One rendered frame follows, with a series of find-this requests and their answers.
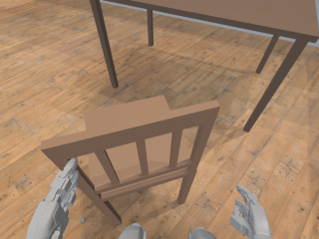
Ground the robot left hand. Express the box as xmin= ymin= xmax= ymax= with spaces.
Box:
xmin=25 ymin=157 xmax=81 ymax=239

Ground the robot right shin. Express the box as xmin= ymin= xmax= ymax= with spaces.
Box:
xmin=195 ymin=226 xmax=205 ymax=230

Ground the robot right hand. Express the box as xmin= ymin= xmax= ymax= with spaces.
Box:
xmin=230 ymin=183 xmax=272 ymax=239

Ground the table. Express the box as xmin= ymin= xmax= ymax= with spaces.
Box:
xmin=90 ymin=0 xmax=319 ymax=132

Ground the robot right thigh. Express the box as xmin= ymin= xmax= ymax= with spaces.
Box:
xmin=187 ymin=229 xmax=216 ymax=239

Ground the chair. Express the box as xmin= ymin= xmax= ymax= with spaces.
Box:
xmin=40 ymin=95 xmax=220 ymax=226

